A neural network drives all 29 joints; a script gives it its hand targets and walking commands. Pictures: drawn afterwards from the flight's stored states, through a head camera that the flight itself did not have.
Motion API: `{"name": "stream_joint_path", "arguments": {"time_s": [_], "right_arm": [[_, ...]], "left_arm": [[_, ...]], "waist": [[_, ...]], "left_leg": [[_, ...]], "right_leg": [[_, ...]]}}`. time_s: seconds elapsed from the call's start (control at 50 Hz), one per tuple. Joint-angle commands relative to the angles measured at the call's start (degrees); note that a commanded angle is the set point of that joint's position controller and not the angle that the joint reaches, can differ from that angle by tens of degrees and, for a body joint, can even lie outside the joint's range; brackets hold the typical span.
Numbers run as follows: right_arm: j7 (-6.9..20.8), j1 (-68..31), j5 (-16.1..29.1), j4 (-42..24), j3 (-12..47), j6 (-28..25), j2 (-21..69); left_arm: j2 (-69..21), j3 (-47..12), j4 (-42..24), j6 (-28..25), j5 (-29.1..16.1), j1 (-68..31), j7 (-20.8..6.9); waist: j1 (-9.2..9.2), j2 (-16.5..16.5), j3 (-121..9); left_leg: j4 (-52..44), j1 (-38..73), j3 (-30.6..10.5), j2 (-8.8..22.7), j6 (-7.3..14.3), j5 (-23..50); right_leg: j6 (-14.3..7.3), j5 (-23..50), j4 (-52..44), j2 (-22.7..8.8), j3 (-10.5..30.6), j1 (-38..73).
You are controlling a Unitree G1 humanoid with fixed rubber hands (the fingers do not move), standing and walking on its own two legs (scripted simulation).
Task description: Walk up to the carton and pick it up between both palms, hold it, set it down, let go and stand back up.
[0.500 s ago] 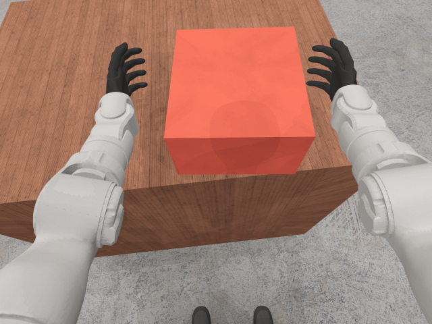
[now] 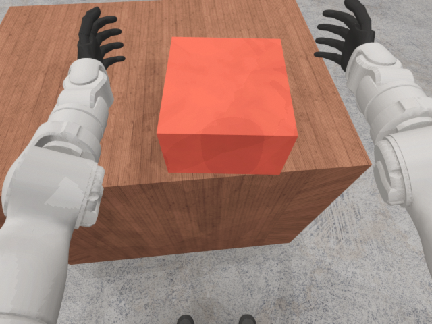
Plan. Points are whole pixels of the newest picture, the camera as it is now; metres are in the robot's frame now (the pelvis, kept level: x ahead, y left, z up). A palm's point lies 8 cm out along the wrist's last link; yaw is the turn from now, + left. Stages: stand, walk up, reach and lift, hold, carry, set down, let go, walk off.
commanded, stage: set down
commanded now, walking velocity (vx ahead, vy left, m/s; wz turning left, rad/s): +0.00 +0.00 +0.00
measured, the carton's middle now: (225, 105) +0.55 +0.00 +0.02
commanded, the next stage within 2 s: none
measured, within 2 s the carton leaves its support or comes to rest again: neither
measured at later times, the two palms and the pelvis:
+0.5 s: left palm (103, 109) +0.45 +0.21 +0.12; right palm (346, 101) +0.47 -0.20 +0.12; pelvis +0.03 +0.02 +0.02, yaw -2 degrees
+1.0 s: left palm (106, 159) +0.39 +0.21 +0.07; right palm (354, 150) +0.39 -0.21 +0.08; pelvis -0.01 +0.00 +0.01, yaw -1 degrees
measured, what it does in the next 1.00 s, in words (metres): stands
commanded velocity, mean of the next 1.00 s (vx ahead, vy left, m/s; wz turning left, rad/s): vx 0.00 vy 0.00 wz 0.00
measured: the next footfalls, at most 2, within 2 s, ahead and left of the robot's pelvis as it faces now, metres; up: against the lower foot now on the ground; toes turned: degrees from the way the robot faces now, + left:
none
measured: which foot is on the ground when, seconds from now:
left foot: down 0.00-1.00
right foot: down 0.00-1.00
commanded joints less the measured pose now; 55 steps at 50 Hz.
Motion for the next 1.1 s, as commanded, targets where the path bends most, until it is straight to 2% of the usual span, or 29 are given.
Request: {"name": "stream_joint_path", "arguments": {"time_s": [0.0,0.06,0.12,0.16,0.2,0.24,0.3,0.32,0.36,0.4,0.48,0.54,0.58,0.62,0.66,0.76,0.84,0.9,0.98,1.04,1.08], "right_arm": [[-1.55,-23.5,-2.11,-11.46,-1.6,0.25,-12.83],[-3.41,-21.01,-2.77,-14.81,-1.12,0.28,-11.74],[-4.7,-15.14,-1.96,-17.05,0.05,-0.87,-8.92],[-4.96,-10.06,-1.26,-18.06,0.29,-2.21,-7.22],[-4.96,-4.66,-0.98,-18.94,0.33,-3.73,-6.15],[-4.7,-0.8,-0.98,-20.94,0.07,-5.13,-5.97],[-3.56,2.93,-1.26,-25.55,-1.17,-6.55,-7.5],[-3.08,3.96,-1.46,-27.55,-2.03,-6.84,-8.33],[-2.4,4.94,-2.35,-31.38,-3.98,-7.26,-9.77],[-2.22,5.07,-3.23,-33.35,-4.96,-7.12,-10.64],[-2.28,5.95,-4.07,-30.34,-4.78,-4.87,-11.62],[-3.05,7.38,-5.07,-29.86,-4.03,-3.12,-10.36],[-3.6,7.97,-5.96,-29.81,-3.44,-2.73,-8.13],[-3.73,8.34,-5.96,-28.87,-2.63,-3.17,-5.9],[-3.56,8.81,-5.02,-27.16,-1.55,-4.32,-4.05],[-2.74,10.89,-2.38,-24.95,0.54,-7.31,-1.81],[-2.49,12.83,-2.8,-28.44,-0.67,-9.08,-1.56],[-2.91,14.84,-4.37,-32.36,-2.4,-10.22,-1.95],[-4.39,20.26,-6.48,-37.0,-4.23,-12.0,-2.14],[-5.72,26.41,-8.21,-39.72,-5.42,-13.33,-1.43],[-6.33,30.85,-9.34,-41.22,-6.05,-13.77,-0.3]], "left_arm": [[5.81,2.23,-11.27,2.9,1.09,-28.49,-0.14],[5.26,5.67,-8.6,4.07,3.55,-22.25,-1.25],[3.88,10.11,-5.77,3.25,7.21,-13.67,-2.76],[2.88,13.64,-5.43,1.67,10.97,-7.78,-3.56],[1.47,16.57,-8.49,0.04,14.98,-3.57,-3.81],[0.35,18.08,-15.5,-1.19,17.61,-2.12,-3.35],[-1.02,18.62,-31.69,-1.4,19.2,-2.67,-1.61],[-1.55,18.59,-37.54,-1.22,19.37,-2.54,-1.0],[-2.23,17.93,-46.33,-0.85,19.07,-1.43,0.09],[-2.48,17.18,-49.27,0.34,18.54,0.97,0.78],[-4.49,15.16,-43.21,5.48,17.35,7.75,-0.01],[-4.81,13.94,-35.62,7.77,14.71,11.29,-1.66],[-3.91,13.45,-30.0,6.97,13.06,11.95,-2.46],[-2.74,13.22,-25.31,4.25,12.1,11.44,-2.82],[-1.35,13.13,-22.49,0.5,11.67,10.34,-2.64],[1.79,12.64,-23.09,-7.71,10.47,8.12,-1.01],[2.24,11.8,-27.09,-11.35,8.83,8.72,0.05],[1.31,11.63,-28.75,-12.56,8.33,11.8,-0.02],[-0.83,13.01,-28.66,-12.97,10.05,20.14,-1.82],[-2.78,14.9,-29.32,-12.75,12.99,28.0,-3.7],[-3.98,16.2,-30.83,-12.32,15.17,32.56,-4.6]], "waist": [[-0.46,5.6,-42.23],[-0.82,-0.39,-39.8],[0.01,-6.38,-35.08],[0.44,-8.0,-31.84],[0.97,-6.69,-29.63],[1.81,-3.21,-29.66],[3.42,5.46,-33.74],[4.01,7.75,-35.73],[4.23,9.76,-39.04],[3.54,9.15,-38.5],[1.75,4.32,-25.44],[0.91,-2.21,-14.99],[1.0,-5.88,-10.21],[1.25,-6.48,-7.71],[1.63,-4.58,-7.09],[2.27,2.81,-10.58],[1.96,5.2,-17.12],[1.13,4.03,-22.16],[-0.32,0.24,-24.72],[-1.22,-2.38,-20.92],[-1.29,-3.31,-15.83]], "left_leg": [[7.74,35.66,-0.32,0.55,-2.99,20.54],[6.89,28.12,-0.27,-0.3,-1.07,23.32],[2.46,11.79,0.33,-1.52,2.39,19.94],[-1.67,7.29,0.44,-1.59,3.67,17.84],[-3.32,12.26,0.58,-1.61,3.22,21.27],[-2.36,22.36,0.58,-1.59,1.52,28.53],[2.9,48.29,1.05,-0.84,-3.84,42.82],[4.01,53.9,1.11,-0.82,-5.15,45.71],[4.9,58.75,0.82,-1.09,-6.79,47.17],[5.0,58.97,0.48,-1.3,-7.3,44.21],[3.62,56.04,-0.57,-0.41,-5.95,31.64],[1.33,47.75,-0.37,-0.58,-3.14,16.65],[0.08,40.55,0.34,-1.07,-0.99,7.18],[-0.73,34.73,1.14,-1.61,0.17,1.18],[-1.1,31.48,1.54,-1.97,0.63,-1.54],[-0.59,31.86,1.43,-2.29,0.25,-2.54],[-0.06,34.09,1.38,-2.28,-0.66,-0.97],[0.84,35.86,1.25,-2.17,-1.11,2.91],[1.97,37.15,1.12,-2.43,-1.1,10.36],[1.27,38.17,1.01,-2.75,-1.0,13.65],[-0.01,39.24,0.88,-2.86,-1.0,13.33]], "right_leg": [[4.85,18.99,-0.94,0.62,-0.65,17.44],[5.67,29.04,0.26,0.07,0.76,30.43],[5.53,41.6,3.18,-1.75,3.62,49.9],[5.57,48.43,4.54,-2.53,4.48,57.67],[4.81,49.21,3.89,-2.01,4.24,57.62],[3.6,45.41,2.18,-0.49,3.54,51.88],[2.01,33.49,-3.49,3.5,1.29,31.54],[1.17,29.74,-5.94,4.25,0.78,27.0],[0.3,25.98,-8.86,4.92,0.06,23.86],[0.46,25.47,-9.4,4.96,-0.24,24.74],[1.02,19.24,-9.45,3.94,0.08,24.1],[2.06,9.97,-8.66,2.74,0.29,24.85],[3.09,4.41,-7.65,1.56,0.59,26.35],[3.76,-0.59,-6.61,0.47,1.13,27.86],[3.91,-4.38,-5.76,-0.51,1.85,28.7],[3.47,-7.29,-3.79,-1.36,2.38,26.18],[3.38,-4.72,-2.96,-0.73,1.37,23.55],[3.01,0.61,-2.79,0.01,0.97,23.98],[2.23,9.84,-3.13,0.7,1.49,29.4],[1.41,14.3,-4.0,0.8,2.14,34.49],[0.89,14.33,-4.97,0.73,2.33,36.88]]}}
